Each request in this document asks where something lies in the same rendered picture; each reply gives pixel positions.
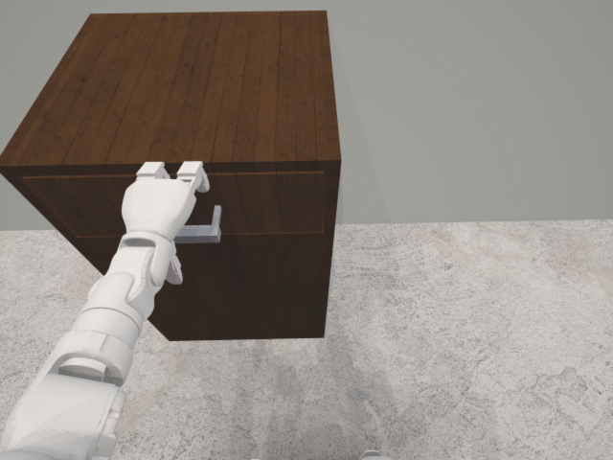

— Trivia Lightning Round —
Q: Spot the handle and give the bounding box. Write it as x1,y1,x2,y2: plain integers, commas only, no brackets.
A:
173,205,221,243

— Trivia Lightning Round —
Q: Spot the robot left upper arm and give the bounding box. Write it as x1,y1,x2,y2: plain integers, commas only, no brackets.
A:
0,373,127,460

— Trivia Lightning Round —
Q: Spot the left robot forearm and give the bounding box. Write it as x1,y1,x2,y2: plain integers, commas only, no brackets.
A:
0,231,173,452

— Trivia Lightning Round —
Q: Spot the drawer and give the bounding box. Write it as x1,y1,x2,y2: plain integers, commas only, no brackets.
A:
23,171,324,236

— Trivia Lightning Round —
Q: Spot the cabinet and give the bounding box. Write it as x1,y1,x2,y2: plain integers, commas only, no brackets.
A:
0,11,341,341

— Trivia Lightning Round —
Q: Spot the left robot hand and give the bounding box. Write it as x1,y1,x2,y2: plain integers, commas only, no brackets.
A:
122,161,210,285

